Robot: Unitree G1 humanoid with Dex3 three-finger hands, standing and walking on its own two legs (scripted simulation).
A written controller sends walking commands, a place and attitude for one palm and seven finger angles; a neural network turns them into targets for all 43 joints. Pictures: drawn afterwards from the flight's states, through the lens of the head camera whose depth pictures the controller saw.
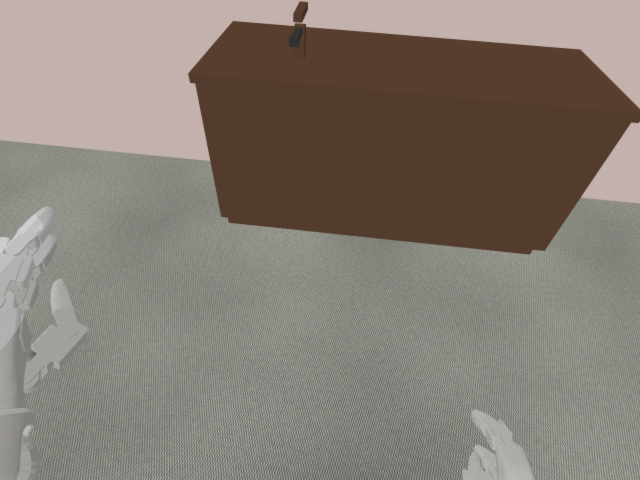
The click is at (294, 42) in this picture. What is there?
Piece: tap's lever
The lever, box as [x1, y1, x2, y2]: [289, 35, 298, 46]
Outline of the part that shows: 290,35 289,46 298,46 298,35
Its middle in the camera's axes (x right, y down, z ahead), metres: -0.09 -0.61 +1.20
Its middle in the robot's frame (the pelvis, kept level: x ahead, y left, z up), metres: +1.31 +0.16 +0.05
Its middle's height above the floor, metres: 0.82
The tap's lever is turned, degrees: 0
